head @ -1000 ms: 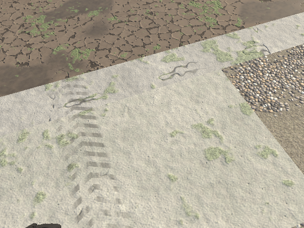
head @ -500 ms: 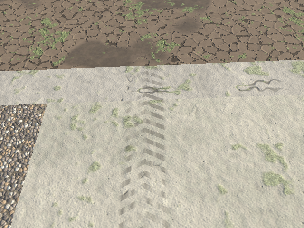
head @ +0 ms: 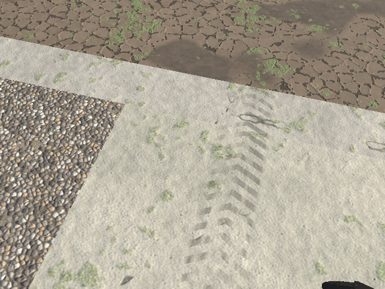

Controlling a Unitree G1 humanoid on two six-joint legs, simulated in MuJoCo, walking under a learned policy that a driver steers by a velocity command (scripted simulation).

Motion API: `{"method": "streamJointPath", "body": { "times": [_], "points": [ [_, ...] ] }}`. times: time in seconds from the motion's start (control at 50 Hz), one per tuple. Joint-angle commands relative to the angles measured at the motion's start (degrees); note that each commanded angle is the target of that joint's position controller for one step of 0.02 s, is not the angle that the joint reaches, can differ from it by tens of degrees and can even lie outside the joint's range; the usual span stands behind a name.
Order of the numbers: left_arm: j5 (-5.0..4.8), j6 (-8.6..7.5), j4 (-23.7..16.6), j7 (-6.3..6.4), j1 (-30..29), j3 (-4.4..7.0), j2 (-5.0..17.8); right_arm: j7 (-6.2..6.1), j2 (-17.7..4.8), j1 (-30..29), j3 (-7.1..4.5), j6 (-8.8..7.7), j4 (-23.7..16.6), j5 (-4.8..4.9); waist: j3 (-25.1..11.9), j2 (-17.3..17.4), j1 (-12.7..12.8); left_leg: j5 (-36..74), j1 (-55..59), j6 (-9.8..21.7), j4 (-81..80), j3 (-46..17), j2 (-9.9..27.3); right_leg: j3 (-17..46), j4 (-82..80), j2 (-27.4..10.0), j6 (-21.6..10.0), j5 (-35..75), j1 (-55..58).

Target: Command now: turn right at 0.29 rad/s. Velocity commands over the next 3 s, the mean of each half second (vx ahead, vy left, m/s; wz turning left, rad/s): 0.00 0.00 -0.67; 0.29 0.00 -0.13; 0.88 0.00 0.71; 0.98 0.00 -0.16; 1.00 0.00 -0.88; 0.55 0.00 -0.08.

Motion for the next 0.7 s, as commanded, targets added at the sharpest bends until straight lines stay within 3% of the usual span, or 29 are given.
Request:
{"method": "streamJointPath", "body": {
  "times": [0.02,0.06,0.1,0.18,0.26,0.3,0.32,0.34,0.36,0.38,0.4,0.42,0.44,0.5,0.56,0.68,0.7],
  "points": [
    [-1.0,0.58,-3.4,0.81,1.6,2.69,7.9,-1.37,-12.0,-1.4,-4.07,-0.84,-2.7,0.12,-5.5,11.5,-1.7,33.1,6.8,12.5,-7.4,-6.9,16.8,1.8,10.5,0.9,1.1,2.8,-5.7],
    [-1.21,1.3,-4.4,1.14,0.3,2.43,6.0,-2.18,-9.9,-1.6,-3.65,-0.37,-2.4,0.17,-3.8,10.9,-2.3,25.0,7.1,12.1,-9.1,-5.3,17.5,1.5,10.5,-0.2,1.5,5.3,-8.7],
    [-0.86,1.7,-5.9,0.94,-1.7,1.93,4.2,-2.72,-9.3,-1.5,-3.68,-0.13,-2.0,0.05,-3.1,10.6,-3.1,20.0,8.0,11.7,-9.8,-3.8,18.0,0.8,7.1,-1.6,1.5,7.2,-9.6],
    [-0.46,1.65,-9.0,-0.69,-3.3,1.29,2.6,-2.54,-11.6,-1.3,-4.8,0.12,-1.8,0.17,-4.1,10.3,-3.7,21.0,8.7,11.4,-8.8,-0.6,19.8,-2.1,-1.5,-2.4,-0.2,7.2,-5.5],
    [-0.81,2.43,-10.9,-1.98,-1.9,2.12,3.9,-1.42,-13.7,-1.6,-5.87,-0.24,-1.7,1.83,-5.3,11.1,-2.6,24.1,9.7,8.8,-5.0,1.9,21.9,-4.8,-9.4,-1.3,-3.4,7.7,-0.6],
    [-0.92,2.88,-10.6,-2.08,1.2,2.86,4.0,-0.87,-13.3,-2.1,-6.07,-0.25,-1.2,2.97,-6.0,9.6,-0.2,21.1,7.5,4.7,1.4,5.6,20.6,-6.9,-19.0,1.0,-6.1,14.3,6.7],
    [-0.58,2.68,-9.6,-1.26,4.7,4.01,6.2,-0.38,-11.6,1.1,-5.86,-0.27,0.3,2.97,-6.9,4.4,0.8,15.4,3.1,1.1,9.8,8.7,16.8,-4.4,-25.2,2.5,-8.6,22.9,14.2],
    [-0.45,2.1,-10.2,0.04,8.2,6.38,14.3,-0.31,-9.1,0.0,-5.19,-0.35,-1.2,1.06,-6.5,-11.2,1.5,-4.8,-13.4,-4.5,29.1,12.8,9.5,14.6,-30.1,-8.9,-14.6,47.9,25.1],
    [1.67,0.31,-12.2,-0.46,6.8,6.33,18.4,-0.84,-7.3,-5.5,-4.24,-0.8,-5.8,-0.25,-9.9,-18.5,0.7,-26.7,-27.2,-7.1,42.9,2.3,0.1,35.0,-31.9,-18.8,-27.3,55.1,26.8],
    [1.8,-1.28,-12.3,-1.29,6.4,5.53,14.9,-1.08,-10.4,-7.6,-4.96,-0.93,-5.4,0.36,-12.4,-8.5,3.0,-25.4,-29.3,-6.4,48.0,-5.0,1.3,31.6,-33.6,-18.3,-27.8,48.0,27.6],
    [1.09,-2.15,-11.7,-1.05,4.9,4.86,13.4,-1.27,-10.6,-8.1,-5.01,-1.3,-5.5,1.34,-9.4,-5.8,1.4,-20.0,-29.8,-4.8,47.4,-6.5,1.8,27.0,-33.7,-15.1,-24.5,42.7,25.6],
    [-0.16,-2.07,-11.9,-0.41,1.6,4.57,12.1,-1.78,-10.9,-6.4,-5.26,-1.47,-4.3,1.01,-7.5,-1.4,-0.9,-14.1,-30.0,-4.3,44.2,-7.4,3.0,23.3,-33.2,-11.9,-21.0,38.5,23.8],
    [-1.09,-1.54,-12.6,0.23,-1.6,3.86,10.5,-2.16,-12.1,-5.2,-5.66,-1.4,-3.9,0.46,-6.4,-1.8,-2.4,-10.1,-28.9,-4.3,41.3,-7.6,3.3,21.2,-33.0,-10.2,-19.0,38.1,21.5],
    [0.05,-0.84,-14.1,1.41,-3.9,2.83,9.1,-1.58,-10.9,-0.6,-5.32,-1.12,-1.2,0.75,-9.1,-2.4,-3.7,-3.5,-23.1,-5.9,39.7,-6.2,1.2,17.1,-32.4,-7.7,-18.1,43.5,19.1],
    [0.25,-0.78,-13.4,1.66,-2.3,2.39,9.0,-1.72,-9.6,-0.8,-4.59,-0.61,-0.7,1.16,-8.7,-3.0,-2.4,-1.7,-21.5,-7.4,33.2,-5.7,0.9,16.3,-31.9,-6.8,-17.9,42.9,19.2],
    [1.3,-0.22,-13.3,1.03,-4.4,1.49,8.6,-1.34,-10.0,-1.2,-4.17,-0.73,-0.9,1.38,-5.6,-5.6,-0.8,-3.0,-16.4,-7.4,22.6,-5.5,2.1,19.2,-31.5,-6.7,-18.2,33.8,15.3],
    [0.94,-0.25,-12.6,0.79,-2.8,1.42,8.4,-0.94,-10.0,-0.3,-3.97,-1.08,-0.8,1.57,-6.9,-5.3,-0.1,-3.0,-15.7,-6.9,20.7,-4.7,2.0,20.4,-33.2,-6.4,-18.6,20.9,15.7]
  ]
}}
